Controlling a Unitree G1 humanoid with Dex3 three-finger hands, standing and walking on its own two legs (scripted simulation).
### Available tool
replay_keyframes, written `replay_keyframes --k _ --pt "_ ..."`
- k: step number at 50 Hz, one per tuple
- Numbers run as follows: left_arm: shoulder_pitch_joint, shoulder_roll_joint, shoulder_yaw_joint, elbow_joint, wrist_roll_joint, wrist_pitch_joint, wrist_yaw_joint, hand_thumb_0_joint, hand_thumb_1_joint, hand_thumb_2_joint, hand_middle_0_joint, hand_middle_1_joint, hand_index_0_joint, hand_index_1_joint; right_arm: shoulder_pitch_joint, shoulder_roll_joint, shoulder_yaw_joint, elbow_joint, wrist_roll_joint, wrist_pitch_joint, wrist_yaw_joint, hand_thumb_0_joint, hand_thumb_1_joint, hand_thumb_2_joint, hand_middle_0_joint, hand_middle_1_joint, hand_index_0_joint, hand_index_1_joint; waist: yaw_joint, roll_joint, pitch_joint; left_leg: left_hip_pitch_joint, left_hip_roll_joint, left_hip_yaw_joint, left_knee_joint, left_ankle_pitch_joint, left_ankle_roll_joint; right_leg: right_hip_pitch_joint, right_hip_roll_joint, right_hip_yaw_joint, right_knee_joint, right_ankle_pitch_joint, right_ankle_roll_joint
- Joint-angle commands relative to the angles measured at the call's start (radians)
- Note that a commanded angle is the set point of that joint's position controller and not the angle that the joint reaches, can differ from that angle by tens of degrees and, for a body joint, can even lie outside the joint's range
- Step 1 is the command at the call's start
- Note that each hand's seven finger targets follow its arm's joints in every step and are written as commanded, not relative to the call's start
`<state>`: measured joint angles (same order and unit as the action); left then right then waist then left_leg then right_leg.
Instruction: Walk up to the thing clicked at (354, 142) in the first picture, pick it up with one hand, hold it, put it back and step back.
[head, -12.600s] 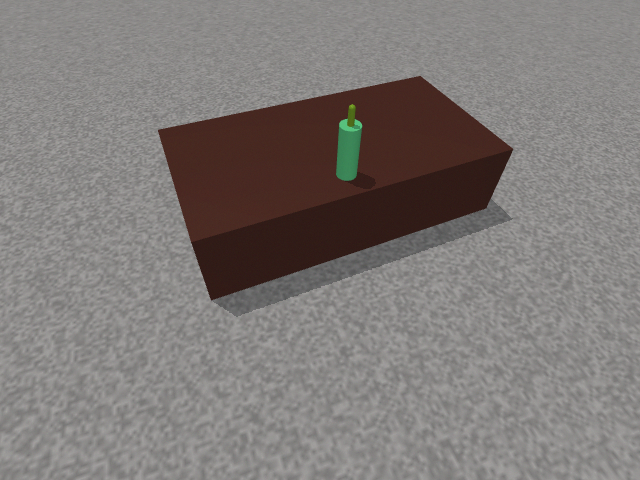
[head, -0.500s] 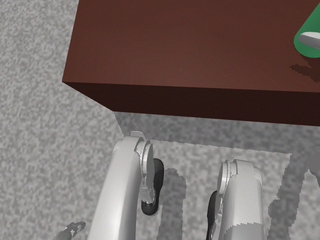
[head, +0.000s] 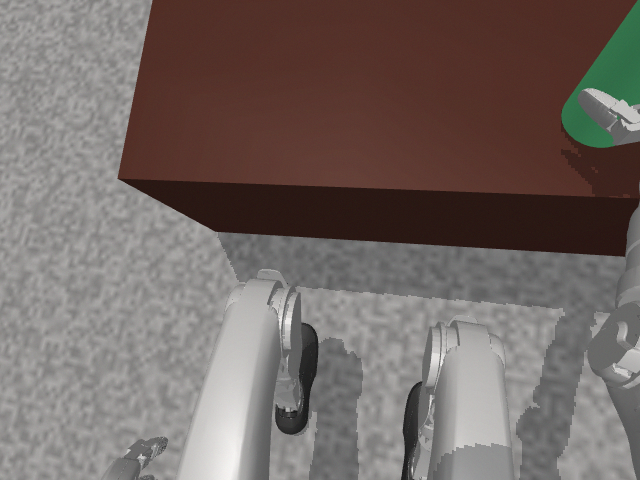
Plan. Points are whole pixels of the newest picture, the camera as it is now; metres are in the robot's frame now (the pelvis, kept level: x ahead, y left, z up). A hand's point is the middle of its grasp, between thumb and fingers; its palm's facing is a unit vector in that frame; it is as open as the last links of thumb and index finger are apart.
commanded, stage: settle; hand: right
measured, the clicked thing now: out of the picture +0.57 -0.22 +0.06
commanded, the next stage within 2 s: lift in 0.96 s
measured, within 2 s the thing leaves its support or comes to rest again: neither
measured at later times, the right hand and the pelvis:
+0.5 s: hand out of the picture +0.57 -0.22 +0.06, palm faces +0.21 +0.98 -0.05, open 10.9 cm; pelvis +0.01 +0.00 +0.06, yaw +0 degrees
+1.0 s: hand out of the picture +0.58 -0.21 +0.10, palm faces +0.23 +0.97 -0.04, open 10.9 cm; pelvis +0.01 +0.01 +0.09, yaw +0 degrees
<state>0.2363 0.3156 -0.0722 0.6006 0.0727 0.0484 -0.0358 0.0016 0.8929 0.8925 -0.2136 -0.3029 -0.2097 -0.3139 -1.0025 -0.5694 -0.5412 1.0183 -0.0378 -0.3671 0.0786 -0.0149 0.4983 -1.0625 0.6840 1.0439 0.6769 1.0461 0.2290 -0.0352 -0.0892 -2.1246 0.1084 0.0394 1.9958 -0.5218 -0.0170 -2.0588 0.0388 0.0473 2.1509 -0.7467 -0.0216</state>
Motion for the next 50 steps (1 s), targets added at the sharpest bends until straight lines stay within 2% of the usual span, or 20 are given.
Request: replay_keyframes --k 1,3,6,9,12,13,17,20,21,22,24,25,26,29,34,39,44,46,49,50 --pt "0.251 0.219 0.093 0.008 -0.010 -0.019 0.028 0.000 0.888 0.899 -0.205 -0.304 -0.202 -0.307 -0.588 -0.347 -0.012 -0.434 0.064 -0.131 -0.007 0.000 -0.194 -1.392 1.404 1.542 1.459 1.544 0.006 -0.292 -0.948 0.638 -0.030 -0.006 -0.178 0.245 0.053 0.567 -0.009 -0.017 -0.335 0.372 0.014" --pt "0.243 0.226 0.105 0.038 -0.013 -0.030 0.039 0.000 0.884 0.903 -0.206 -0.304 -0.201 -0.309 -0.572 -0.314 -0.004 -0.349 0.076 -0.121 -0.008 0.000 -0.212 -1.393 1.415 1.544 1.470 1.545 0.024 -0.244 -0.839 0.605 -0.033 -0.008 -0.211 0.188 0.051 0.498 -0.011 -0.014 -0.352 0.300 0.008" --pt "0.231 0.207 0.091 0.023 -0.021 -0.041 0.042 0.000 0.881 0.905 -0.208 -0.305 -0.201 -0.312 -0.630 -0.366 -0.009 -0.392 0.068 -0.128 -0.015 0.000 -0.199 -1.373 1.394 1.522 1.449 1.523 0.004 -0.262 -0.881 0.609 -0.034 -0.007 -0.228 0.171 0.050 0.552 -0.011 -0.007 -0.388 0.292 0.012" --pt "0.237 0.224 0.109 0.045 -0.017 -0.047 0.044 0.000 0.884 0.903 -0.208 -0.306 -0.204 -0.311 -0.543 -0.288 0.016 -0.249 0.068 -0.114 -0.004 0.000 -0.215 -1.357 1.392 1.506 1.445 1.507 0.016 -0.249 -0.797 0.573 -0.036 -0.001 -0.241 0.165 0.056 0.549 -0.015 0.008 -0.407 0.301 0.016" --pt "0.230 0.201 0.088 0.014 -0.020 -0.047 0.040 0.000 0.889 0.895 -0.207 -0.305 -0.206 -0.306 -0.557 -0.325 0.004 -0.271 0.065 -0.121 0.001 0.000 -0.173 -1.364 1.376 1.511 1.433 1.512 -0.005 -0.242 -0.824 0.635 -0.036 -0.006 -0.257 0.197 0.057 0.558 -0.015 -0.005 -0.419 0.328 0.013" --pt "0.229 0.210 0.094 0.023 -0.022 -0.051 0.041 0.000 0.896 0.891 -0.205 -0.304 -0.208 -0.301 -0.535 -0.297 0.007 -0.224 0.068 -0.114 0.007 0.000 -0.173 -1.376 1.373 1.518 1.432 1.519 0.004 -0.222 -0.792 0.602 -0.036 -0.002 -0.263 0.173 0.054 0.561 -0.016 0.003 -0.424 0.307 0.012" --pt "0.237 0.201 0.090 0.006 -0.023 -0.052 0.036 0.000 0.892 0.892 -0.207 -0.306 -0.208 -0.305 -0.520 -0.308 0.001 -0.196 0.067 -0.116 0.010 0.000 -0.153 -1.366 1.376 1.518 1.434 1.519 0.002 -0.214 -0.794 0.662 -0.039 -0.008 -0.282 0.204 0.055 0.539 -0.015 -0.009 -0.434 0.329 0.009" --pt "0.239 0.201 0.089 -0.002 -0.024 -0.047 0.033 0.000 0.894 0.888 -0.205 -0.302 -0.206 -0.300 -0.534 -0.325 -0.004 -0.231 0.064 -0.118 0.005 0.000 -0.153 -1.365 1.357 1.510 1.415 1.511 -0.012 -0.234 -0.815 0.663 -0.042 -0.007 -0.295 0.197 0.057 0.589 -0.020 -0.002 -0.459 0.338 0.012" --pt "0.242 0.200 0.091 0.001 -0.023 -0.046 0.035 0.000 0.894 0.890 -0.206 -0.304 -0.207 -0.303 -0.561 -0.319 0.005 -0.248 0.065 -0.121 0.007 0.000 -0.143 -1.363 1.356 1.509 1.414 1.510 -0.004 -0.241 -0.811 0.659 -0.043 -0.006 -0.302 0.183 0.057 0.593 -0.020 0.002 -0.469 0.323 0.013" --pt "0.241 0.201 0.091 -0.003 -0.024 -0.045 0.033 0.000 0.893 0.889 -0.206 -0.304 -0.207 -0.303 -0.553 -0.334 -0.010 -0.253 0.067 -0.126 0.002 0.000 -0.132 -1.365 1.341 1.507 1.401 1.508 -0.016 -0.242 -0.823 0.673 -0.043 -0.007 -0.300 0.195 0.058 0.600 -0.022 0.005 -0.473 0.336 0.014" --pt "0.241 0.198 0.091 -0.001 -0.025 -0.047 0.035 0.000 0.896 0.888 -0.206 -0.305 -0.208 -0.303 -0.575 -0.318 0.003 -0.279 0.074 -0.127 0.000 0.000 -0.134 -1.357 1.337 1.500 1.396 1.501 -0.006 -0.258 -0.830 0.664 -0.044 -0.005 -0.308 0.199 0.058 0.637 -0.024 0.009 -0.479 0.349 0.015" --pt "0.239 0.197 0.090 -0.006 -0.026 -0.048 0.038 0.000 0.897 0.886 -0.205 -0.304 -0.208 -0.301 -0.585 -0.348 -0.016 -0.298 0.075 -0.131 -0.006 0.000 -0.136 -1.362 1.333 1.501 1.392 1.502 -0.017 -0.249 -0.848 0.687 -0.045 -0.008 -0.320 0.193 0.056 0.639 -0.023 0.004 -0.483 0.337 0.011" --pt "0.245 0.196 0.091 -0.003 -0.026 -0.048 0.039 0.000 0.896 0.887 -0.205 -0.304 -0.207 -0.302 -0.580 -0.331 -0.003 -0.306 0.076 -0.131 -0.005 0.000 -0.119 -1.359 1.326 1.499 1.385 1.500 -0.004 -0.256 -0.866 0.694 -0.045 -0.007 -0.318 0.212 0.058 0.658 -0.024 0.005 -0.483 0.360 0.015" --pt "0.245 0.189 0.088 0.000 -0.028 -0.053 0.045 0.000 0.898 0.886 -0.204 -0.303 -0.206 -0.301 -0.604 -0.350 -0.011 -0.327 0.079 -0.133 -0.014 0.000 -0.145 -1.369 1.333 1.509 1.391 1.510 -0.011 -0.239 -0.887 0.751 -0.048 -0.015 -0.345 0.210 0.054 0.646 -0.022 -0.008 -0.489 0.337 0.009" --pt "0.242 0.181 0.085 0.014 -0.026 -0.057 0.051 0.000 0.890 0.891 -0.206 -0.305 -0.204 -0.306 -0.590 -0.345 -0.007 -0.293 0.075 -0.135 -0.025 0.000 -0.151 -1.388 1.326 1.520 1.387 1.520 -0.014 -0.249 -0.855 0.749 -0.052 -0.015 -0.371 0.195 0.055 0.654 -0.024 -0.006 -0.515 0.324 0.011" --pt "0.249 0.182 0.084 0.020 -0.025 -0.059 0.049 0.000 0.894 0.887 -0.205 -0.305 -0.206 -0.304 -0.548 -0.330 -0.004 -0.240 0.070 -0.133 -0.023 0.000 -0.134 -1.397 1.329 1.529 1.391 1.530 -0.009 -0.255 -0.809 0.709 -0.056 0.000 -0.367 0.219 0.061 0.703 -0.034 0.018 -0.537 0.400 0.023" --pt "0.237 0.175 0.080 0.009 -0.027 -0.061 0.048 0.000 0.891 0.886 -0.205 -0.304 -0.205 -0.304 -0.545 -0.317 0.001 -0.239 0.079 -0.139 -0.013 0.000 -0.130 -1.415 1.313 1.539 1.378 1.540 -0.006 -0.228 -0.814 0.771 -0.055 -0.010 -0.389 0.215 0.058 0.655 -0.029 0.002 -0.541 0.347 0.013" --pt "0.251 0.177 0.083 0.005 -0.027 -0.060 0.048 0.000 0.893 0.884 -0.203 -0.301 -0.203 -0.301 -0.533 -0.342 -0.022 -0.244 0.080 -0.138 -0.017 0.000 -0.125 -1.428 1.312 1.549 1.379 1.550 -0.009 -0.198 -0.847 0.823 -0.057 -0.016 -0.399 0.244 0.056 0.648 -0.028 -0.006 -0.533 0.358 0.007" --pt "0.244 0.176 0.082 0.013 -0.026 -0.059 0.047 0.000 0.894 0.883 -0.203 -0.301 -0.204 -0.300 -0.545 -0.319 -0.005 -0.249 0.080 -0.139 -0.018 0.000 -0.140 -1.428 1.314 1.549 1.379 1.550 -0.010 -0.240 -0.819 0.777 -0.057 -0.011 -0.402 0.234 0.058 0.693 -0.032 0.001 -0.548 0.380 0.013" --pt "0.253 0.177 0.083 0.009 -0.027 -0.059 0.046 0.000 0.889 0.886 -0.204 -0.302 -0.202 -0.303 -0.539 -0.337 -0.016 -0.253 0.076 -0.140 -0.022 0.000 -0.141 -1.434 1.307 1.549 1.373 1.550 -0.014 -0.240 -0.838 0.795 -0.058 -0.012 -0.402 0.242 0.060 0.695 -0.031 0.002 -0.551 0.389 0.013"
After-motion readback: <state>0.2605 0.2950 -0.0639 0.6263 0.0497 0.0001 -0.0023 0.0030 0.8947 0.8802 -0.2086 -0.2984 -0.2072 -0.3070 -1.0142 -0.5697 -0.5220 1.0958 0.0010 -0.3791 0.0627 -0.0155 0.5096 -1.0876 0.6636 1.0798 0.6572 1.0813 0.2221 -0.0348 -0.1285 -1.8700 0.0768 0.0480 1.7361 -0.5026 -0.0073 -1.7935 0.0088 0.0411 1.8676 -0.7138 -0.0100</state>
